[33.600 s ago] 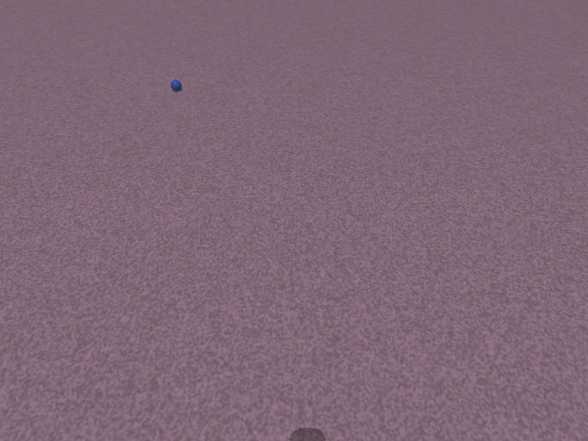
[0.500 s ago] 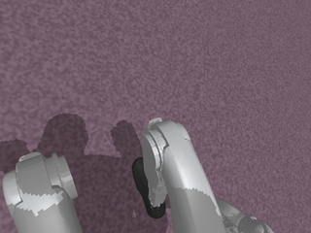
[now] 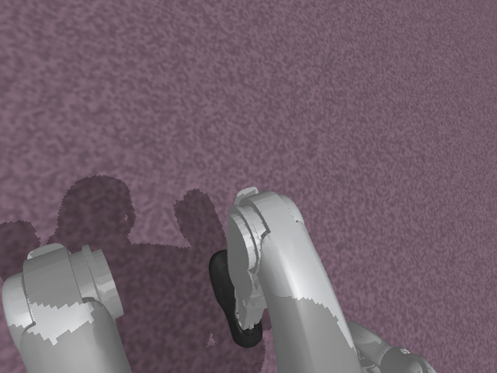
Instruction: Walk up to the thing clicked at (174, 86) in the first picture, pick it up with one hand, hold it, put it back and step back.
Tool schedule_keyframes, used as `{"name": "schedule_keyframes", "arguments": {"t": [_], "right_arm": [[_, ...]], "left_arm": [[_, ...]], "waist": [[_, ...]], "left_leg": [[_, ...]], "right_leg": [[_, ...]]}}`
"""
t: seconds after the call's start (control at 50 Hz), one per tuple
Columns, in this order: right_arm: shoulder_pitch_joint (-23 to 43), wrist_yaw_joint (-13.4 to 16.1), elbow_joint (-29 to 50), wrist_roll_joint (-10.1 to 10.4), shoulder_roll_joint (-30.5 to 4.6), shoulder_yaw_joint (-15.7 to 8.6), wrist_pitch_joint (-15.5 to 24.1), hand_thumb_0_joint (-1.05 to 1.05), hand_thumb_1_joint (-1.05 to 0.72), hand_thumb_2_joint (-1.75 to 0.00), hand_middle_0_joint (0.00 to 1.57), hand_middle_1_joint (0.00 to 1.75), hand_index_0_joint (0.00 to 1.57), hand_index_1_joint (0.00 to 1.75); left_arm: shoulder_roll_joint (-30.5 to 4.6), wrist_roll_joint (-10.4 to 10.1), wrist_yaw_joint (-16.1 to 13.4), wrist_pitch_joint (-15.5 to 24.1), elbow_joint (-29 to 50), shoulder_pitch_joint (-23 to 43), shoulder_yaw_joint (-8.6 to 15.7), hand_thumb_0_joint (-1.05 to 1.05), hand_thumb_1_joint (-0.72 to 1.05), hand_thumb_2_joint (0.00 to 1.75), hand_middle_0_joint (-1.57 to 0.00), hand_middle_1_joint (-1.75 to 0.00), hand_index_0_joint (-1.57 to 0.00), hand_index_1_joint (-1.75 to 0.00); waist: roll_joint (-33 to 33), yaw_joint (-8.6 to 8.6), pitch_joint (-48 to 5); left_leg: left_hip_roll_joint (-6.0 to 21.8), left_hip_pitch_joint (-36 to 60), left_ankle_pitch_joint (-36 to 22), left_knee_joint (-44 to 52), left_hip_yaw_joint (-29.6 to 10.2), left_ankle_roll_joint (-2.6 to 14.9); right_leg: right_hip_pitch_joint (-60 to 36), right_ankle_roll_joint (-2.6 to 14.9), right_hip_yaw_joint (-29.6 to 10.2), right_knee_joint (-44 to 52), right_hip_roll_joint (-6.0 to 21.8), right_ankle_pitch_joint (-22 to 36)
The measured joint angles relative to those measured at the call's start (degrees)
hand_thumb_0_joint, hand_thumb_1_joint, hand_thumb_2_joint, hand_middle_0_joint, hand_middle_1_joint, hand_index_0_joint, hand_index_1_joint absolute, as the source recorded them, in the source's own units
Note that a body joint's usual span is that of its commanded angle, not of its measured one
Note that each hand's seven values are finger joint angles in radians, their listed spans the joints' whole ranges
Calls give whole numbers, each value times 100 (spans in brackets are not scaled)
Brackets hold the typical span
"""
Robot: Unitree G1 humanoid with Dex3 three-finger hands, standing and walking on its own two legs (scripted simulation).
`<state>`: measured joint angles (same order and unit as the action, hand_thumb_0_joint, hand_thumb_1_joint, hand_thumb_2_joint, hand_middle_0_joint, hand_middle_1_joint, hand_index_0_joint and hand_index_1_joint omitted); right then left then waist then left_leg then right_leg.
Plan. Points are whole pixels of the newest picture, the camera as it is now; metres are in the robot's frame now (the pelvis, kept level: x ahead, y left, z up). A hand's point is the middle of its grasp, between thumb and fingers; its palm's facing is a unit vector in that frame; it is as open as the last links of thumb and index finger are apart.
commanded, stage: open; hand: left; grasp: from above
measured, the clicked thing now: out of the picture +0.40 +0.32 -0.25
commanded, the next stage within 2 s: withdraw in 0.18 s
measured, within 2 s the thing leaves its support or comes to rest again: rests again in 1.66 s
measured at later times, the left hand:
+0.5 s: hand out of the picture +0.40 +0.33 -0.23, palm faces -0.35 -0.18 -0.92, open 13.8 cm
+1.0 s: hand out of the picture +0.37 +0.32 -0.06, palm faces -0.50 -0.12 -0.86, open 13.9 cm
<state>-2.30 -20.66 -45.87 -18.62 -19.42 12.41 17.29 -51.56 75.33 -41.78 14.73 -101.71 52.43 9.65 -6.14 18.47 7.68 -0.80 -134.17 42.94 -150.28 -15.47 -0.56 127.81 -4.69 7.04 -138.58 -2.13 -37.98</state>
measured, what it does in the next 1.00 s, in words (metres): rises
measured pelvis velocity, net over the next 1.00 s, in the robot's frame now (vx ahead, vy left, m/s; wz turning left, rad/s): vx -0.02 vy -0.02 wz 0.14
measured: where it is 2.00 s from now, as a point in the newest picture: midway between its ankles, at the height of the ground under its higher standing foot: (181, 350)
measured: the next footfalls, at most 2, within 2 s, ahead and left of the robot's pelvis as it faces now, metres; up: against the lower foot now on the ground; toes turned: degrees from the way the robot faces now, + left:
none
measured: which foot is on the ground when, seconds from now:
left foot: down 0.00-1.00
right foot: down 0.00-1.00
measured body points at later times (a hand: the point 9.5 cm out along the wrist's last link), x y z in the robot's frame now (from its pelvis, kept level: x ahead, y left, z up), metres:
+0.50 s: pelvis +0.00 +0.00 +0.00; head +0.23 +0.13 +0.36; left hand +0.42 +0.34 -0.17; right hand +0.07 -0.26 -0.06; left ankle +0.06 +0.12 -0.25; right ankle +0.12 -0.14 -0.25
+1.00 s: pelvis -0.02 -0.02 +0.08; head +0.17 +0.06 +0.48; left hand +0.39 +0.32 -0.01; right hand +0.13 -0.28 -0.03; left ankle +0.06 +0.12 -0.25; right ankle +0.12 -0.14 -0.25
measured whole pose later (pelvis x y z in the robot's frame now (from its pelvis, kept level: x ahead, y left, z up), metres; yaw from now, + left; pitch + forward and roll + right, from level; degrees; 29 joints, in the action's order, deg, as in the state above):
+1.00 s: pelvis -0.02 -0.02 +0.08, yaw +8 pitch +31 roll -6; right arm -6.8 -10.7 -40.2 -5.3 -18.2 2.0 3.9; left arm -36.7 66.7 -13.8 11.7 -75.9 48.4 -0.5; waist 1.4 9.6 -6.1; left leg -0.3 -125.2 37.3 -130.7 -7.1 -0.7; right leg 122.4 -2.6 1.6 -126.0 0.7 -35.3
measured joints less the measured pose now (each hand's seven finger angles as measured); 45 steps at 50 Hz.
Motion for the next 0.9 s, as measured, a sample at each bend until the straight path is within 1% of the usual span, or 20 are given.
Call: {"name": "schedule_keyframes", "arguments": {"t": [0.08,0.12,0.22,0.38,0.44,0.48,0.5,0.52,0.54,0.58,0.62,0.64,0.68,0.7,0.76,0.82,0.84,0.86,0.9], "right_arm": [[0,-2,-3,16,0,5,20,0,-90,-90,20,30,20,30],[-6,3,7,22,-6,-9,26,0,-90,-90,20,30,20,30],[-17,13,45,38,-21,-38,19,0,-90,-90,20,30,20,30],[-39,17,55,43,-48,-1,30,0,-90,-90,20,30,20,30],[-86,21,41,66,-45,-56,25,0,-90,-90,20,30,20,30],[-155,13,39,109,-33,-146,0,0,-90,-90,20,30,20,30],[-204,10,33,146,-23,-210,-20,0,-90,-90,20,30,20,30],[-259,3,22,189,-10,-284,-52,0,-90,-90,20,30,20,30],[-311,-9,13,233,3,-357,-93,0,-90,-90,20,30,20,30],[-397,-28,-4,342,31,-490,-186,0,-90,-90,20,30,20,30],[-476,-15,-18,510,78,-645,-315,0,-91,-90,20,30,20,30],[-504,-4,-28,598,104,-723,-389,0,-91,-90,20,30,20,30],[-529,35,-23,786,151,-858,-566,0,-91,-90,20,30,20,30],[-527,66,2,873,169,-918,-661,0,-91,-90,20,30,20,30],[-511,184,121,1083,207,-1087,-923,0,-91,-90,20,30,20,30],[-465,352,269,1223,212,-1158,-1126,0,-91,-90,20,30,20,30],[-464,420,330,1257,211,-1174,-1177,0,-91,-90,20,30,20,30],[-460,491,383,1288,204,-1174,-1217,0,-91,-90,20,30,20,30],[-431,640,458,1332,189,-1138,-1277,0,-91,-91,20,30,20,30]], "left_arm": [[4,-3,24,23,7,0,-31,0,-45,97,-10,-107,-11,-105],[19,-1,25,26,21,6,-87,0,-45,98,-9,-108,-11,-105],[29,24,0,21,5,4,-49,0,-44,97,-9,-109,-11,-106],[2,49,28,7,-1,26,-57,0,-44,97,-8,-109,-11,-106],[18,85,87,-6,222,-12,39,0,-45,97,-8,-107,-11,-104],[58,89,158,-36,507,-83,152,0,-46,97,-8,-106,-11,-103],[105,65,192,-61,700,-146,227,0,-47,98,-9,-105,-11,-103],[170,19,231,-110,887,-210,236,0,-47,98,-9,-105,-10,-102],[249,-50,278,-181,1044,-261,162,0,-48,98,-9,-104,-10,-102],[434,-167,449,-324,1379,-363,29,0,-49,98,-8,-103,-10,-102],[656,-301,656,-462,1809,-489,-49,0,-49,99,-9,-103,-10,-101],[773,-384,766,-552,1986,-522,-168,0,-50,99,-9,-102,-9,-101],[997,-512,1050,-705,2296,-559,-352,0,-50,99,-9,-102,-9,-101],[1091,-551,1205,-762,2431,-577,-402,0,-50,100,-9,-102,-9,-101],[1333,-730,1692,-939,2702,-577,-660,0,-50,100,-9,-101,-9,-101],[1484,-870,2144,-966,2774,-547,-779,0,-50,101,-10,-101,-9,-101],[1517,-919,2293,-961,2781,-527,-867,0,-51,101,-10,-101,-10,-101],[1546,-951,2426,-920,2769,-500,-928,0,-51,101,-10,-100,-10,-101],[1557,-979,2619,-788,2678,-450,-959,0,-51,101,-11,-100,-10,-101]], "waist": [[-2,-4,2],[1,-15,2],[12,-15,-16],[-23,3,-19],[-4,-15,-55],[34,-45,-127],[72,-72,-193],[118,-106,-281],[169,-144,-378],[288,-235,-590],[425,-349,-840],[490,-410,-961],[608,-535,-1172],[667,-593,-1255],[807,-744,-1438],[879,-842,-1521],[889,-871,-1533],[891,-895,-1534],[870,-903,-1505]], "left_leg": [[0,-1,-18,-15,8,11],[4,-4,-27,-19,14,19],[13,-26,-53,-8,30,40],[8,-14,-75,8,28,34],[0,-24,-72,16,31,25],[1,-34,-58,30,42,16],[1,-47,-49,43,48,9],[2,-62,-38,63,61,4],[5,-74,-27,90,84,3],[16,-98,-18,174,144,12],[25,-115,-28,309,224,22],[28,-106,-39,395,279,30],[39,-50,-72,595,397,50],[45,-2,-93,705,453,60],[54,209,-178,1063,628,75],[72,468,-277,1406,754,69],[75,550,-313,1510,784,63],[76,628,-351,1606,809,55],[80,769,-420,1765,841,43]], "right_leg": [[-4,6,-6,-13,-3,11],[-2,15,-9,-15,-7,20],[13,21,-17,1,-15,45],[1,23,-13,13,-9,63],[12,32,-15,13,0,54],[31,48,-21,14,7,41],[49,65,-24,19,13,32],[73,88,-31,26,21,20],[94,106,-45,35,30,5],[133,120,-84,81,48,-19],[167,151,-133,163,77,-38],[168,166,-168,213,97,-48],[138,174,-248,337,133,-61],[103,168,-287,412,149,-59],[-51,180,-408,647,202,-36],[-238,175,-499,887,230,29],[-299,168,-521,961,238,56],[-357,158,-539,1030,245,85],[-461,156,-559,1143,253,145]]}}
